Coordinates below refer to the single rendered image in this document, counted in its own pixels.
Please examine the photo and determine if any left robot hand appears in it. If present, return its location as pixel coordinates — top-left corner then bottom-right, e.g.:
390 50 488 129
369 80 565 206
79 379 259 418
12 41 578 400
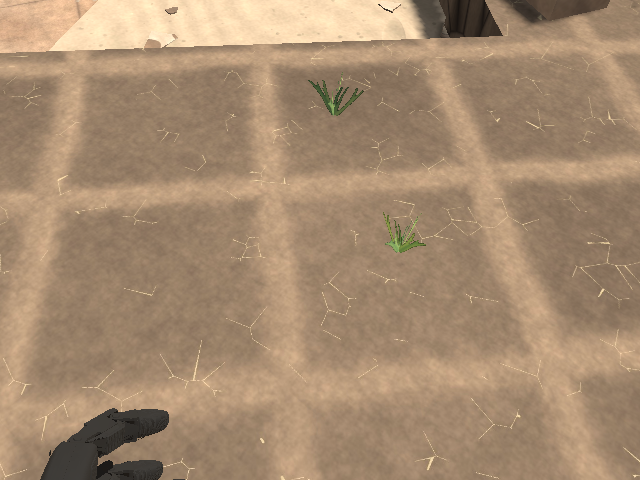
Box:
40 408 185 480

